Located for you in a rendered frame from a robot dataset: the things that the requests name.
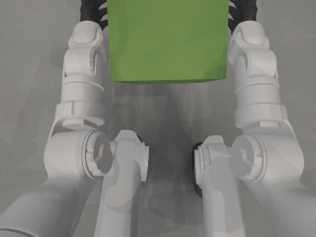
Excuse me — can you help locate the left robot upper arm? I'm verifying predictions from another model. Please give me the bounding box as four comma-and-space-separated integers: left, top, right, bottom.
0, 129, 114, 237

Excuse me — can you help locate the right robot upper arm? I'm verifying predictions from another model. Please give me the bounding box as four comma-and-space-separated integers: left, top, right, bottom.
228, 132, 316, 237

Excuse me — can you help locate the carton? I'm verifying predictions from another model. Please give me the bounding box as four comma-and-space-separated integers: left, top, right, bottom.
107, 0, 229, 85

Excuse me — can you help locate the left robot hand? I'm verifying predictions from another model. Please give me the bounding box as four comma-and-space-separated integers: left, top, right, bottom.
80, 0, 109, 31

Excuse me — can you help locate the left robot forearm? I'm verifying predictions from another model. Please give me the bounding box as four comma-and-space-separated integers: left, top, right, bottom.
43, 21, 109, 166

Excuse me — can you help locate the right robot forearm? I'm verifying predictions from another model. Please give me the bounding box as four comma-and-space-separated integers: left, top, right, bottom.
227, 21, 304, 161

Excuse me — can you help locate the robot left thigh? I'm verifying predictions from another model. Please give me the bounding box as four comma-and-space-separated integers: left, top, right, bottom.
94, 137, 149, 237

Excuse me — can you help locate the robot right foot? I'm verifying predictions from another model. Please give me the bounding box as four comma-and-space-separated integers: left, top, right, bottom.
192, 142, 203, 198

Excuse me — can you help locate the right robot hand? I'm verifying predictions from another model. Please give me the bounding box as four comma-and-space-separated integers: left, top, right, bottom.
228, 0, 258, 35

